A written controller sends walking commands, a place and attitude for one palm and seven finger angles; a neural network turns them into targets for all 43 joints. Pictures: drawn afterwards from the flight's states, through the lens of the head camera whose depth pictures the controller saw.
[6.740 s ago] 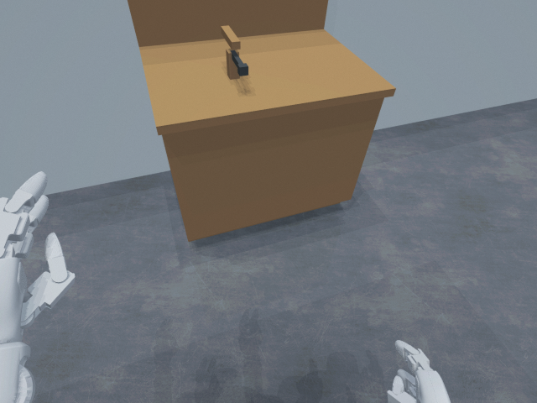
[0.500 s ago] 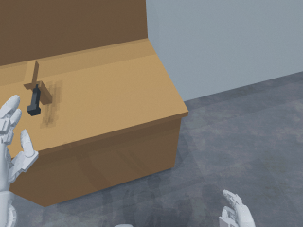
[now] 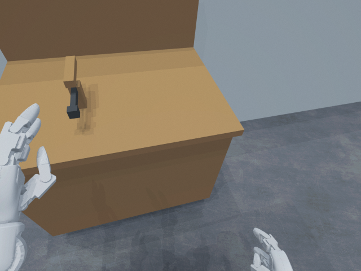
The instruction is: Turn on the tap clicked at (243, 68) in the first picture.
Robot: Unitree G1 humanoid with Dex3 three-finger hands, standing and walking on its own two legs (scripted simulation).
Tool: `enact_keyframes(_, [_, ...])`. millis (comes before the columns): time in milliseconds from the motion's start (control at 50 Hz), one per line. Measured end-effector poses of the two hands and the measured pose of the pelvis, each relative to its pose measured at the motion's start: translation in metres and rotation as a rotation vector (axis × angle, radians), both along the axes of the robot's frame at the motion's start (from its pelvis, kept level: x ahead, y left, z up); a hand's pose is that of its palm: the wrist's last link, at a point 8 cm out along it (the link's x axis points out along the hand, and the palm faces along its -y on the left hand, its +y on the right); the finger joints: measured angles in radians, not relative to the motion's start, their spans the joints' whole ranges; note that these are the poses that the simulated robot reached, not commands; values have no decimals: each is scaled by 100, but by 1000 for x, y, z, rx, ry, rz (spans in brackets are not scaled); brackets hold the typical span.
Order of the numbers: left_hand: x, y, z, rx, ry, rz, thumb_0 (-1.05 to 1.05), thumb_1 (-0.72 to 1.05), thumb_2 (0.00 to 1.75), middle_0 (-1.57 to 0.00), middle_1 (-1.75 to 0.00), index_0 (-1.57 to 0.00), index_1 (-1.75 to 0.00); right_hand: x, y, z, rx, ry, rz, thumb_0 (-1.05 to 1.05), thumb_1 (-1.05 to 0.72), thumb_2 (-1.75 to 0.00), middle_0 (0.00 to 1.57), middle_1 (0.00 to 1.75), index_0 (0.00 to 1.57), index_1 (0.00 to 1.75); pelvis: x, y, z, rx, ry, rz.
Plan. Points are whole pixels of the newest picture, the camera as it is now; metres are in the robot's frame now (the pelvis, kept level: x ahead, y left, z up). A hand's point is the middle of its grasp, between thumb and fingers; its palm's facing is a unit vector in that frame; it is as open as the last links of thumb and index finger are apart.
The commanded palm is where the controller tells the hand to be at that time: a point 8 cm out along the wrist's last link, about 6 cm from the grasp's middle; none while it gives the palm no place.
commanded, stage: come to a stop and stand still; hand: left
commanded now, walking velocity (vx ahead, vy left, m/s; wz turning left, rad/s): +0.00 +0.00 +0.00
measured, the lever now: (73, 112) +0.50 +0.36 +0.02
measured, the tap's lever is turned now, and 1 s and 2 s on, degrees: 0 0 0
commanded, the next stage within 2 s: look again from close up in 1.46 s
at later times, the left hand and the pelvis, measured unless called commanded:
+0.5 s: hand (10, 202) +0.17 +0.27 +0.17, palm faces +0.48 -0.80 -0.35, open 7.4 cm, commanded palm +0.11 +0.29 +0.18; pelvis -0.03 +0.00 +0.01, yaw +4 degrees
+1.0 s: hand (43, 184) +0.20 +0.24 +0.16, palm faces +0.46 -0.80 -0.39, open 7.4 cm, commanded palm +0.14 +0.27 +0.18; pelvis +0.01 -0.03 +0.01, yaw +5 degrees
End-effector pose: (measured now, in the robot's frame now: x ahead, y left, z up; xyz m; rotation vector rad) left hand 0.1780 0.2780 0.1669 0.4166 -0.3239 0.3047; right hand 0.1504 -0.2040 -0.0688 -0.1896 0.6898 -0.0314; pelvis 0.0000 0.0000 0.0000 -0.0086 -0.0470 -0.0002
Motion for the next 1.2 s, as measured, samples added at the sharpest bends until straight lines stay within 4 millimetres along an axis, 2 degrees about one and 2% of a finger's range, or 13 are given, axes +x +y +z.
enact_keyframes(100, [-12,30,11,41,-28,76,1,88,89,-21,-30,-21,-31,-6,23,1,9,9,52,1,-90,-90,20,30,21,30,-14,5,3,-12,-6,17])
enact_keyframes(160, [-22,39,24,42,-80,114,1,88,89,-21,-30,-21,-31,-4,28,5,8,-11,74,2,-90,-90,20,30,21,30,-20,9,5,-14,-9,20])
enact_keyframes(240, [-33,32,30,20,-96,106,1,89,89,-21,-30,-21,-30,0,26,13,1,-48,81,2,-90,-90,20,30,21,30,-23,11,7,-12,-12,19])
enact_keyframes(420, [-47,27,8,-7,37,146,1,88,89,-21,-30,-21,-31,6,3,23,-49,-66,75,1,-90,-90,20,30,21,30,-29,2,10,-9,-16,60])
enact_keyframes(560, [-57,20,16,4,-9,166,1,88,89,-21,-30,-21,-31,8,-12,23,-86,-58,88,1,-90,-90,20,30,20,30,-29,-7,9,-21,-17,68])
enact_keyframes(660, [-49,14,16,-6,8,172,1,88,89,-21,-30,-21,-31,6,-15,22,-65,-48,68,1,-90,-90,20,30,20,30,-25,-11,13,-13,-1,71])
enact_keyframes(780, [-39,4,15,22,41,154,1,88,89,-21,-30,-21,-31,7,-18,12,-39,-25,63,1,-90,-90,20,30,20,30,-20,-19,10,-11,1,78])
enact_keyframes(920, [-31,-2,9,22,100,157,1,88,89,-21,-30,-21,-31,12,-26,6,-37,17,43,1,-90,-90,20,30,21,30,-3,-24,12,-14,30,75])
enact_keyframes(1040, [-11,-1,7,6,106,175,1,88,89,-21,-30,-21,-31,29,-32,4,-53,42,42,1,-90,-90,20,30,21,30,14,-27,13,-13,44,83])
enact_keyframes(1200, [16,-9,14,23,99,141,1,88,89,-21,-30,-21,-31,66,-36,10,-53,14,35,1,-90,-90,20,30,20,30,37,-30,14,-7,60,89])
